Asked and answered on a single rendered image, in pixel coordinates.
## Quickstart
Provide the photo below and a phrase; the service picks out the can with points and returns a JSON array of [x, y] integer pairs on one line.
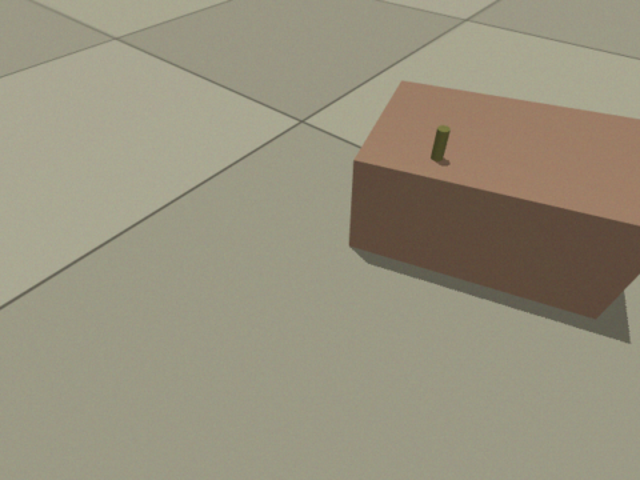
[[440, 143]]

